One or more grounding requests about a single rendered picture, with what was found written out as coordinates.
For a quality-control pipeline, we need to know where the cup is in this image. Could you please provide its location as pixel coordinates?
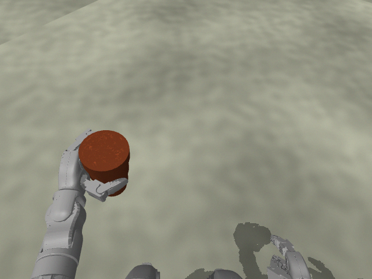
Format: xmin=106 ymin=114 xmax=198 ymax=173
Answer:
xmin=78 ymin=130 xmax=130 ymax=196

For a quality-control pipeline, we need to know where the left robot hand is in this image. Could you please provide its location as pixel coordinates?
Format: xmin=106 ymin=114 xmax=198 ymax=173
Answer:
xmin=58 ymin=128 xmax=128 ymax=202

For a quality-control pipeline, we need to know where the right robot hand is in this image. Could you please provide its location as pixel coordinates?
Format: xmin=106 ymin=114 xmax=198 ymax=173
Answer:
xmin=267 ymin=235 xmax=312 ymax=279

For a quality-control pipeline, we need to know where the left robot arm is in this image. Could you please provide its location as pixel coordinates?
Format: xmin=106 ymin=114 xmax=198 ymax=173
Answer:
xmin=30 ymin=189 xmax=87 ymax=279

